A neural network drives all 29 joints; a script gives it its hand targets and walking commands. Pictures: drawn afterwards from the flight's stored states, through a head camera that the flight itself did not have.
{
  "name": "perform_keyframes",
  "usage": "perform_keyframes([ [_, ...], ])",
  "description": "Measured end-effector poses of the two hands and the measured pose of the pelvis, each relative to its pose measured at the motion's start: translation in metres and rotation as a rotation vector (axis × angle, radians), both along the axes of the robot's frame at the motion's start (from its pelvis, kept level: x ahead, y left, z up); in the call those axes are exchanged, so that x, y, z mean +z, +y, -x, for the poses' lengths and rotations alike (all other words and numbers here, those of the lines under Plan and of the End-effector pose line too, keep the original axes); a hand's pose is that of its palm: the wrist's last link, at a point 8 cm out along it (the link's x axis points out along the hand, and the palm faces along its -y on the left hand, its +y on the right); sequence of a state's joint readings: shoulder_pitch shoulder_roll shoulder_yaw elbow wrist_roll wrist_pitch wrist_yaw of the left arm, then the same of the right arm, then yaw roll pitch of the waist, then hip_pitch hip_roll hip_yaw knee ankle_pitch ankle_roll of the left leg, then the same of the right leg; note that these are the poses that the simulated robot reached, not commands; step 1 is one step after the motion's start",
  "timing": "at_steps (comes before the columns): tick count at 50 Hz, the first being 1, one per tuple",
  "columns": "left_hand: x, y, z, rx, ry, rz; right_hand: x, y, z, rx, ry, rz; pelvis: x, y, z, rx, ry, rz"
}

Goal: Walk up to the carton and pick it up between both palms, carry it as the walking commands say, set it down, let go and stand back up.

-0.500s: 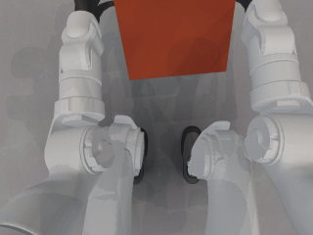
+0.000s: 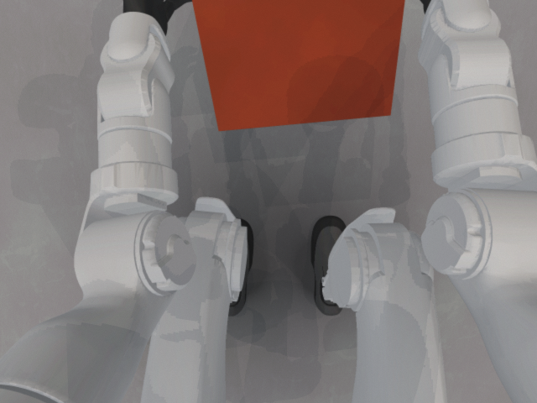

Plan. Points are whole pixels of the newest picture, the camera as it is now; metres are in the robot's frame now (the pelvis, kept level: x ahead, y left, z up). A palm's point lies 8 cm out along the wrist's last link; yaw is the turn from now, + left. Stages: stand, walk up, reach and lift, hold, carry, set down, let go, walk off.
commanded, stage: set down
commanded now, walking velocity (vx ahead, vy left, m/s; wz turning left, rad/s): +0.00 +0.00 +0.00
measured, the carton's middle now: (293, 16) +0.56 +0.01 -0.25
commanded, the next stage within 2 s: none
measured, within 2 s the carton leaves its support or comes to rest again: rests again in 1.00 s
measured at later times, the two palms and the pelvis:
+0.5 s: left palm (147, 5) +0.54 +0.17 -0.15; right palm out of the picture +0.56 -0.14 -0.15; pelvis +0.00 +0.00 +0.00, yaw +0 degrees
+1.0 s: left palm (147, 46) +0.51 +0.19 -0.20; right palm (426, 20) +0.54 -0.15 -0.20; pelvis +0.00 +0.00 -0.01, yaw +0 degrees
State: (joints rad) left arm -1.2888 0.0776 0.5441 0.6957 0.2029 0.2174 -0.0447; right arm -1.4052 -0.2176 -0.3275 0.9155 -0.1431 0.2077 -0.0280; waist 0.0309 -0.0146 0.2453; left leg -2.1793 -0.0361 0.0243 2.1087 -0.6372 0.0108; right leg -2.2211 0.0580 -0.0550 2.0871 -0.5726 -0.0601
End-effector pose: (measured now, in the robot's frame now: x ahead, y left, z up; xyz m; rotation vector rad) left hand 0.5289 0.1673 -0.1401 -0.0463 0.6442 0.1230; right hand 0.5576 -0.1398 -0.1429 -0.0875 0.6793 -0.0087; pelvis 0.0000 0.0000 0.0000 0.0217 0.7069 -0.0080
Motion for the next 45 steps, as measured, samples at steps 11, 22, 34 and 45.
perform_keyframes([
  [11, -0.003, 0.001, -0.004, -0.002, -0.006, 0.006, -0.002, 0.0, -0.004, 0.006, -0.007, -0.002, 0.0, 0.0, -0.003, 0.001, 0.007, 0.0],
  [22, -0.005, 0.002, -0.007, -0.008, -0.018, 0.005, -0.005, 0.0, -0.006, 0.008, -0.021, -0.003, -0.001, 0.001, -0.004, 0.001, 0.014, 0.001],
  [34, -0.01, 0.003, -0.007, -0.017, -0.015, 0.001, -0.007, 0.0, -0.007, 0.011, -0.032, -0.003, -0.003, 0.0, -0.005, 0.001, 0.012, 0.0],
  [45, -0.059, 0.003, 0.024, 0.028, 0.134, -0.035, -0.047, -0.002, 0.014, -0.037, 0.064, -0.014, -0.005, 0.001, -0.004, 0.001, 0.003, 0.0],
])
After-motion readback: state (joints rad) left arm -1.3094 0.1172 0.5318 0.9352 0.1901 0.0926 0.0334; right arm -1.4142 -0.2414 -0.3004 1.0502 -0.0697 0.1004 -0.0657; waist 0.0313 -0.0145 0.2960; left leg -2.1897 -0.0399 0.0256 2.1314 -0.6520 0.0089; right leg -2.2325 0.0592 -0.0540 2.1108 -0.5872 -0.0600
